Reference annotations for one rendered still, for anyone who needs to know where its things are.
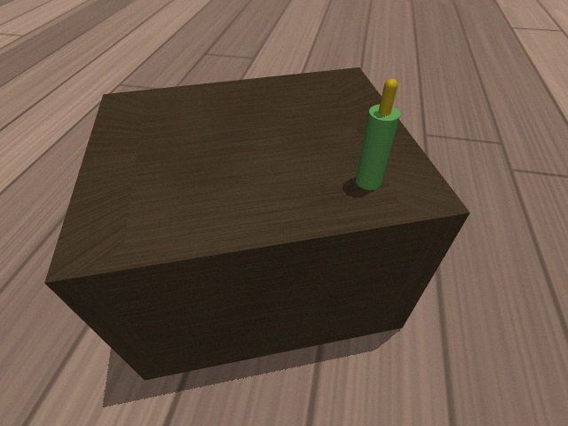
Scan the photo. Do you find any bottle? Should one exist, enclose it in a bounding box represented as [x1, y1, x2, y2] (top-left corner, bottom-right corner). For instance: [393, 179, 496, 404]
[356, 79, 400, 190]

